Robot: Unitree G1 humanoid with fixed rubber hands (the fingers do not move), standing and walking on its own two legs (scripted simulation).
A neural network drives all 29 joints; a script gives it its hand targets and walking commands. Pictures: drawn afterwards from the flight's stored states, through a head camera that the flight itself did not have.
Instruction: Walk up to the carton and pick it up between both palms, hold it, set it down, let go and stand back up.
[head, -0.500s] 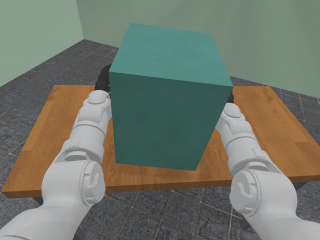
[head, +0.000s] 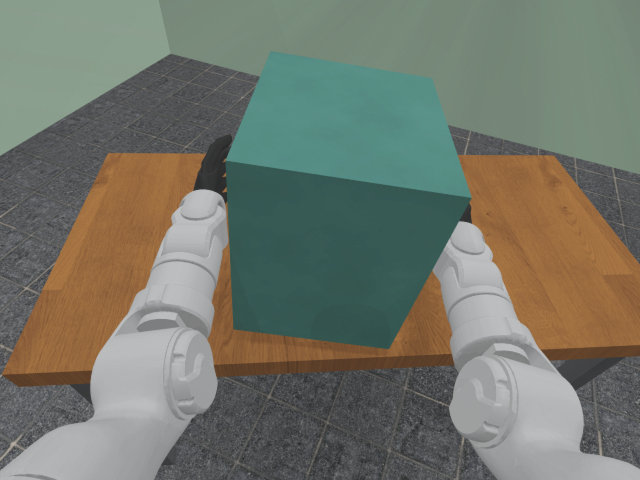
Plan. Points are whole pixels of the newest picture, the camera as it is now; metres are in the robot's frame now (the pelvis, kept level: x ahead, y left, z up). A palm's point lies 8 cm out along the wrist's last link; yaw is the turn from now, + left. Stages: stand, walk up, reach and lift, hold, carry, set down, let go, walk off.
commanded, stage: set down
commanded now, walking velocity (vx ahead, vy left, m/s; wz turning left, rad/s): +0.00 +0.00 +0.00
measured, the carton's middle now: (331, 205) +0.46 +0.03 +0.10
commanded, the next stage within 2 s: none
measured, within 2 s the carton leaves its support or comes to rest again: rests again in 0.68 s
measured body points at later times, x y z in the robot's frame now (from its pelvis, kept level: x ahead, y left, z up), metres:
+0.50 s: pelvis +0.00 +0.00 +0.00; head +0.03 +0.02 +0.45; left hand +0.44 +0.19 +0.11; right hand +0.44 -0.13 +0.10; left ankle +0.03 +0.11 -0.75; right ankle -0.05 -0.12 -0.75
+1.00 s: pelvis +0.00 +0.01 +0.00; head +0.03 +0.04 +0.45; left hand +0.43 +0.20 +0.10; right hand +0.43 -0.12 +0.10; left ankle +0.03 +0.11 -0.75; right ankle -0.05 -0.12 -0.75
